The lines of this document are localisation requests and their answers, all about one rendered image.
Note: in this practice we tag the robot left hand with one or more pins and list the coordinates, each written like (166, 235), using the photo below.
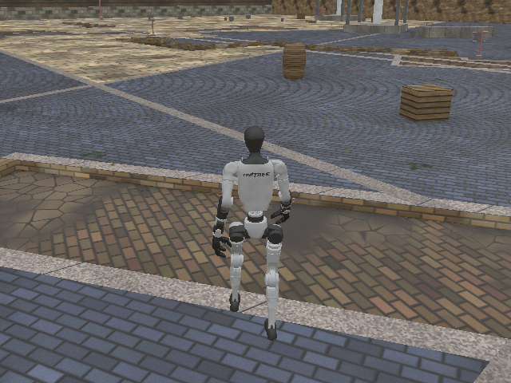
(217, 247)

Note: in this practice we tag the robot right hand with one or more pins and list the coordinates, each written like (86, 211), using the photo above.
(283, 219)

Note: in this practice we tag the humanoid robot head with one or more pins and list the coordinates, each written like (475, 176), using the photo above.
(254, 137)

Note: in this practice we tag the robot right shin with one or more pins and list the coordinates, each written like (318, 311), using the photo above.
(272, 296)

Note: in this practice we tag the right robot upper arm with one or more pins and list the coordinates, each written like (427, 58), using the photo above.
(282, 178)

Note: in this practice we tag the left robot upper arm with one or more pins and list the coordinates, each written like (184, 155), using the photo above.
(230, 169)

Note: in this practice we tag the robot left forearm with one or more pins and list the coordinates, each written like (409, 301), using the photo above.
(221, 217)

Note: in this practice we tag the robot right forearm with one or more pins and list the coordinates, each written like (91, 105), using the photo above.
(285, 206)

